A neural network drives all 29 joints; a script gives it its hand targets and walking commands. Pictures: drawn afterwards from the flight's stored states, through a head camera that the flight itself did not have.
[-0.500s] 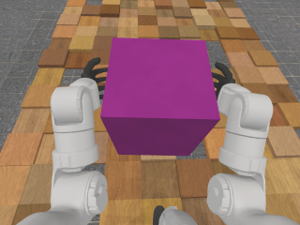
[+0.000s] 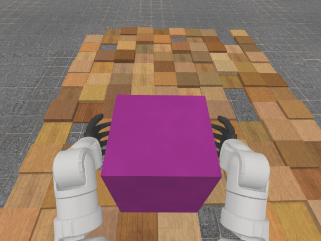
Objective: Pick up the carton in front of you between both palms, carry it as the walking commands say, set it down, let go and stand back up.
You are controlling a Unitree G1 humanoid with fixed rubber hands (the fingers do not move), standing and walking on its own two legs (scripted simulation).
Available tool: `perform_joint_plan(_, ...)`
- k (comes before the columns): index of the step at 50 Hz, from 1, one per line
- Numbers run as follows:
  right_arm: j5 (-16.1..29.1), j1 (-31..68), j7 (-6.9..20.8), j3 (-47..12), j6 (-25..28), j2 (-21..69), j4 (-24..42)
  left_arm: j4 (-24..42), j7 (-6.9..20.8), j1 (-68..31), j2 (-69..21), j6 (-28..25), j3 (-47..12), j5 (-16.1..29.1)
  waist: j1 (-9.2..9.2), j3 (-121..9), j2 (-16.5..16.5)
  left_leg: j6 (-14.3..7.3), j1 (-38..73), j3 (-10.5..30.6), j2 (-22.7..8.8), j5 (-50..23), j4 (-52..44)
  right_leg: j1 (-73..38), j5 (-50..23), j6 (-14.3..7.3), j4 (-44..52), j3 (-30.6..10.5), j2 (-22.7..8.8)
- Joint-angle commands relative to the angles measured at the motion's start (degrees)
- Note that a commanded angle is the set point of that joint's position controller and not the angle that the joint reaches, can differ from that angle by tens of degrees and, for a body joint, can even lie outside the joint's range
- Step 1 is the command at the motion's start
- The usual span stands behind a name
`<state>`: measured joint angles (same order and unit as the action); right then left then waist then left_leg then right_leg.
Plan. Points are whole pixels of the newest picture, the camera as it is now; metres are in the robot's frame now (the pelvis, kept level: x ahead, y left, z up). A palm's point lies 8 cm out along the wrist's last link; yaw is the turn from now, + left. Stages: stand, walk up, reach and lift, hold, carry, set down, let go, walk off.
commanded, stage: carry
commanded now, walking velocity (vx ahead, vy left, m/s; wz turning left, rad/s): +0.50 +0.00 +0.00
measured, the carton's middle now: (160, 158) +0.32 +0.01 +0.04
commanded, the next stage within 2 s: none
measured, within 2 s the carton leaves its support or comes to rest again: neither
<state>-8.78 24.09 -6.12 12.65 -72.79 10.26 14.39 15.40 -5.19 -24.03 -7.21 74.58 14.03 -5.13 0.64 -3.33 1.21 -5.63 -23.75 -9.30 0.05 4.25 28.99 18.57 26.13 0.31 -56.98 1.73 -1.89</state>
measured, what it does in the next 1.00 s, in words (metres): climbs: right foot, then left foot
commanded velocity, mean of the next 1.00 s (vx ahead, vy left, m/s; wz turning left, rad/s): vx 0.50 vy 0.00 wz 0.00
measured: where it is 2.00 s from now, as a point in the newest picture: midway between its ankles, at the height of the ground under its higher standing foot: (160, 118)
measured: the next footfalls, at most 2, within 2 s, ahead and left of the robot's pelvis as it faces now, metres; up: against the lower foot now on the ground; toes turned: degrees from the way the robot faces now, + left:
right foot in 0.28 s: +0.31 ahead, -0.13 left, +0.02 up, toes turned -9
left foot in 0.68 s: +0.55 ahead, +0.12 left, +0.01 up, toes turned +10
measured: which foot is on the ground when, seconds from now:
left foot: down 0.00-0.32, up 0.34-0.66, down 0.68-1.00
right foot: up 0.00-0.26, down 0.28-0.70, up 0.72-1.00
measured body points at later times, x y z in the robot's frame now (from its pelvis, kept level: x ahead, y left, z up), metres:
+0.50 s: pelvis +0.28 -0.03 +0.02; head +0.26 -0.03 +0.47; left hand +0.56 +0.14 +0.11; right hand +0.58 -0.17 +0.11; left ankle +0.29 +0.10 -0.68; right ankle +0.27 -0.13 -0.72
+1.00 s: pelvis +0.57 +0.03 +0.03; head +0.59 +0.04 +0.47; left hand +0.87 +0.16 +0.10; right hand +0.85 -0.14 +0.10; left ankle +0.51 +0.11 -0.72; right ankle +0.68 -0.11 -0.67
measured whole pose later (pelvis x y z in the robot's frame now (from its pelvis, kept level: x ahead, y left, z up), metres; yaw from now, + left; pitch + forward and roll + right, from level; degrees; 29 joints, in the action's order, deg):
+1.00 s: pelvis +0.57 +0.03 +0.03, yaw -1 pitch +5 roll -1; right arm -4.5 11.2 -6.1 9.1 -68.4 7.9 18.5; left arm 19.0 -5.3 -12.2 -8.1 70.0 6.2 -6.6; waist -2.2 -4.6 0.9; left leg -2.0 -9.2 -10.6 -1.9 15.1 19.1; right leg 36.2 9.8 0.7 -42.8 5.1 -4.6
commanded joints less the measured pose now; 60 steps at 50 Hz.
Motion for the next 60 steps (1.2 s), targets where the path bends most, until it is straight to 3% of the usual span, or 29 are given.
perform_joint_plan(1,24.35,32.53,13.2,-42.88,-0.62,50.44,10.43,6.91,14.15,-32.17,-54.14,-0.47,-44.1,22.71,-2.29,-24.06,-3.23,-5.41,36.48,25.99,-19.41,-15.36,-10.7,21.97,-3.47,-0.46,-3.01,-2.67,-2.12)
perform_joint_plan(3,27.02,32.48,13.81,-45.0,-0.51,51.11,14.16,10.57,13.12,-30.79,-53.07,-1.07,-45.34,22.11,-1.86,-23.33,-5.55,-3.69,31.41,19.58,-16.99,-11.77,-13.26,16.77,-5.84,0.05,4.95,-1.15,-1.92)
perform_joint_plan(9,29.12,24.74,14.8,-44.87,-2.51,44.29,14.19,13.25,11.16,-23.18,-48.05,0.47,-45.63,20.07,-2.27,-19.75,-9.81,-4.15,27.36,12.01,-14.16,-5.92,-14.92,13.88,-15.63,0.57,21.0,3.46,-1.17)
perform_joint_plan(12,28.04,23.34,14.95,-44.33,-3.54,41.72,10.29,8.92,11.76,-20.62,-45.62,1.73,-44.65,19.36,-2.09,-16.67,-9.09,-1.73,22.64,8.28,-12.92,-7.22,-12.55,7.2,-18.95,-0.01,29.35,7.69,0.82)
perform_joint_plan(14,27.4,23.22,15.05,-44.53,-3.89,41.52,7.54,5.66,12.37,-19.7,-45.19,2.04,-44.01,19.45,-1.05,-18.14,-5.63,1.48,15.2,3.99,-10.22,-4.18,-4.84,-7.35,-19.08,-1.43,31.62,9.56,0.19)
perform_joint_plan(15,27.95,24.65,15.29,-44.73,-4.36,42.01,7.38,3.33,12.55,-19.9,-45.18,1.86,-43.59,19.09,0.18,-22.0,1.61,4.81,4.67,0.2,-5.87,-3.8,6.77,-19.53,-12.94,-6.16,32.33,-3.68,-6.77)
perform_joint_plan(16,28.43,26.8,15.55,-44.38,-4.8,42.19,7.14,0.38,12.6,-18.8,-45.04,1.53,-42.42,18.43,1.66,-23.67,13.45,6.78,-8.59,-0.08,-1.1,7.49,22.18,-29.49,-14.56,-13.05,36.12,-20.6,-14.96)
perform_joint_plan(17,28.84,27.25,15.9,-44.19,-4.79,43.31,5.34,-0.13,12.54,-17.96,-45.83,1.24,-41.96,18.16,2.29,-21.21,16.27,6.06,-19.91,4.33,0.49,26.09,32.26,-33.25,-23.18,-16.09,38.6,-28.43,-19.67)
perform_joint_plan(19,28.53,25.61,16.5,-43.65,-3.74,46.94,2.57,1.11,12.57,-19.69,-50.16,0.54,-43.51,19.37,1.81,-20.94,3.39,4.81,-23.05,10.52,-4.34,24.38,35.73,-30.56,-27.83,-15.23,37.43,-23.52,-20.28)
perform_joint_plan(20,28.52,25.68,16.62,-43.73,-3.06,48.39,2.3,2.34,12.78,-22.36,-52.28,-0.11,-44.8,20.62,1.12,-19.99,1.25,4.87,-21.05,11.12,-6.39,20.9,31.38,-26.56,-25.21,-13.04,38.99,-19.72,-19.55)
perform_joint_plan(22,28.62,27.94,16.41,-44.4,-1.6,50.02,2.67,3.9,13.31,-27.01,-54.74,-1.47,-46.88,22.71,0.71,-18.98,3.67,6.07,-14.7,8.89,-6.38,15.37,22.0,-20.09,-19.42,-10.25,42.56,-11.6,-16.62)
perform_joint_plan(24,28.11,29.31,15.73,-45.11,-0.12,50.62,2.53,3.72,13.75,-29.3,-54.89,-2.66,-48.35,24.28,0.76,-18.66,6.43,6.13,-11.77,7.59,-6.11,9.61,17.75,-17.32,-16.61,-10.47,43.41,-6.97,-14.69)
perform_joint_plan(27,26.25,27.1,14.72,-44.62,1.55,49.93,0.99,2.01,14.11,-29.06,-54.0,-4.1,-49.83,25.4,1.17,-17.64,6.1,5.7,-9.91,6.57,-6.2,1.62,9.81,-16.44,-17.08,-9.88,42.44,-3.09,-13.43)
perform_joint_plan(32,25.21,26.01,14.74,-43.89,2.89,48.45,-0.12,0.89,14.19,-30.02,-53.34,-5.57,-50.62,25.68,1.08,-15.02,5.82,5.05,0.71,0.93,-3.41,-1.18,-1.91,-13.59,-14.97,-5.84,39.65,0.24,-12.01)
perform_joint_plan(34,25.8,25.63,14.85,-43.3,2.93,47.7,-0.25,1.12,13.97,-30.9,-53.28,-5.4,-50.54,25.99,-1.49,-20.47,0.74,3.89,18.13,-2.42,-1.92,6.69,-1.72,-6.74,-19.16,-2.48,23.67,7.16,-7.69)
perform_joint_plan(35,25.5,25.15,14.83,-42.48,3.02,46.38,-0.88,1.36,13.91,-30.87,-53.18,-4.89,-50.39,26.14,-2.85,-23.95,-9.84,0.37,29.78,16.22,-12.69,16.73,-6.58,4.8,-13.9,0.85,8.09,8.74,-3.73)
perform_joint_plan(36,25.0,24.46,14.73,-42.04,3.32,45.9,-2.06,1.44,13.96,-30.77,-53.32,-4.32,-50.14,26.51,-3.35,-24.47,-21.74,-5.9,38.07,36.31,-21.83,14.34,-12.11,19.45,0.66,2.65,-4.26,6.71,2.93)
perform_joint_plan(37,25.47,23.15,14.7,-42.34,3.24,46.74,-1.0,-0.13,14.03,-29.47,-54.16,-4.23,-49.94,26.12,-3.17,-24.41,-18.92,-7.11,40.04,38.55,-23.48,8.14,-12.05,25.6,4.41,1.12,-10.54,0.95,1.38)
perform_joint_plan(39,26.43,23.48,14.99,-43.91,3.26,49.76,2.08,-1.58,14.01,-25.65,-56.01,-4.72,-48.4,25.05,-2.79,-24.69,-8.11,-5.66,38.32,30.56,-21.7,-3.81,-8.54,27.91,0.15,-0.26,-12.49,-1.42,-2.08)
perform_joint_plan(40,27.02,24.3,15.23,-44.59,3.48,50.95,4.02,-1.26,13.89,-24.14,-56.81,-5.02,-48.14,24.4,-2.34,-24.23,-6.18,-4.44,35.31,26.75,-21.15,-7.34,-9.23,26.29,-3.02,-0.21,-9.63,-1.86,-3.53)
perform_joint_plan(43,28.66,24.62,16.0,-46.74,4.15,52.61,8.49,2.5,13.02,-21.98,-57.65,-6.2,-48.46,22.21,-1.84,-23.42,-7.78,-3.18,30.75,18.36,-18.86,-8.27,-12.76,21.19,-7.4,0.63,0.27,0.04,-3.55)
perform_joint_plan(47,30.08,21.23,16.93,-48.07,4.43,51.34,9.74,7.68,11.59,-19.72,-55.69,-6.94,-49.68,19.85,-1.89,-20.12,-8.11,-3.86,30.7,12.44,-16.43,-7.21,-14.92,21.56,-16.05,0.77,11.44,2.4,-3.46)
perform_joint_plan(52,30.14,23.4,16.13,-48.65,3.62,44.77,11.59,9.96,11.67,-21.07,-49.59,-5.72,-49.32,20.73,-1.95,-15.22,-9.05,-1.54,27.92,6.47,-14.27,-11.35,-13.71,14.76,-22.8,-1.12,24.12,6.56,-1.58)
perform_joint_plan(55,29.68,29.65,14.77,-47.92,2.56,39.84,11.3,9.71,11.81,-28.08,-44.14,-4.14,-48.5,22.73,-1.48,-15.19,-9.62,0.33,26.56,3.16,-12.96,-16.35,-6.73,5.73,-21.96,-3.06,27.84,9.43,-0.03)
perform_joint_plan(56,29.63,32.23,14.19,-47.43,1.95,38.11,10.45,8.44,11.74,-30.34,-42.47,-3.51,-47.78,23.36,-0.43,-17.2,-7.41,1.67,23.7,0.03,-10.53,-18.99,1.47,-2.93,-20.03,-3.38,29.55,12.35,2.45)
perform_joint_plan(57,29.57,35.0,13.61,-46.69,1.21,36.25,9.33,6.24,11.58,-31.71,-40.44,-2.86,-46.45,23.77,1.52,-21.51,-3.3,3.14,16.52,-1.01,-8.22,-14.07,12.73,-15.43,-16.18,-3.98,27.85,9.29,0.77)
perform_joint_plan(58,29.92,37.43,13.03,-46.0,0.24,35.38,7.83,4.16,11.23,-33.43,-37.17,-2.18,-44.53,23.58,2.47,-25.84,8.89,5.25,4.05,-0.47,-3.61,3.13,28.25,-24.84,-5.73,-7.45,33.07,-13.53,-12.52)
perform_joint_plan(59,30.6,42.11,12.35,-44.97,-0.41,35.46,6.99,2.03,10.95,-37.16,-36.47,-1.91,-42.89,23.7,3.16,-25.67,19.32,5.74,-13.13,4.4,3.58,25.77,39.23,-34.02,-7.15,-13.17,38.61,-31.73,-19.6)
perform_joint_plan(60,30.54,43.65,11.81,-43.47,-0.99,35.49,3.59,1.13,10.6,-39.13,-37.07,-1.36,-42.44,24.82,2.39,-25.05,16.74,3.66,-17.64,9.95,0.22,26.72,46.31,-33.13,-9.75,-13.93,37.97,-30.43,-19.68)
